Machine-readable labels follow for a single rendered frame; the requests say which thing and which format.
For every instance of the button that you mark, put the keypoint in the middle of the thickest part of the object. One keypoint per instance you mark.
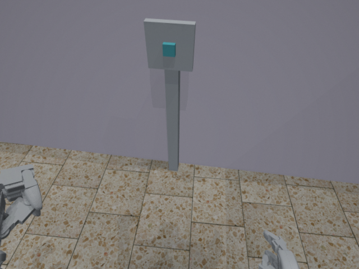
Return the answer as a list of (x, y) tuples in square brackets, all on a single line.
[(169, 49)]

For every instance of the robot left hand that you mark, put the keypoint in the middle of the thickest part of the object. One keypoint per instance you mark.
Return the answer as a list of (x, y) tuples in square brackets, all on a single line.
[(18, 184)]

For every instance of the panel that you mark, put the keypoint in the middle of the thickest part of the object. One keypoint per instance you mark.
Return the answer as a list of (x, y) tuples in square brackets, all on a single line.
[(182, 33)]

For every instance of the robot right hand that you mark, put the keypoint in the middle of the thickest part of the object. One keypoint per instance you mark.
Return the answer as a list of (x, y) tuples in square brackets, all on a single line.
[(285, 259)]

